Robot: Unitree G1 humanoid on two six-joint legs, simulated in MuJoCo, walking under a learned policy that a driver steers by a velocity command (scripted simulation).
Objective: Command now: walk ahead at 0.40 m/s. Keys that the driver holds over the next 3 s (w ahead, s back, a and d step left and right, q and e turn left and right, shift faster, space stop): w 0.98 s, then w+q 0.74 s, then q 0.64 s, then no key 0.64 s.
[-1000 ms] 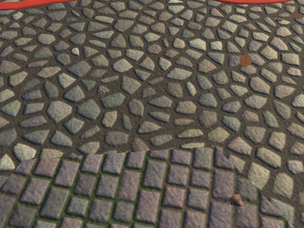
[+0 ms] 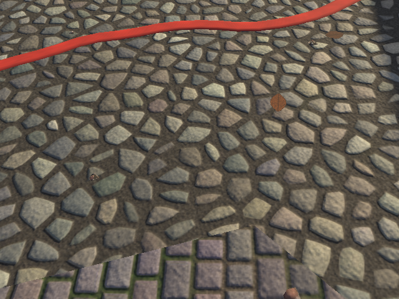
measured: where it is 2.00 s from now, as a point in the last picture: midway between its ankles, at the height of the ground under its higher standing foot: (190, 165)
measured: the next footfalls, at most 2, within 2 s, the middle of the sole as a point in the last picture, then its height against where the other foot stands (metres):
left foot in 0.28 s outside the picture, level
right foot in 0.84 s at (245, 267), level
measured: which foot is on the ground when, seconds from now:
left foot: up 0.00-0.26, down 0.28-0.86, up 0.88-1.00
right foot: down 0.00-0.30, up 0.32-0.82, down 0.84-1.00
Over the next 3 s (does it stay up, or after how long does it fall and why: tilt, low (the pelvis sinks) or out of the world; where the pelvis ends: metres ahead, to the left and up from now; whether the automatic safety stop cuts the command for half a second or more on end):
stays up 1.14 0.19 0.00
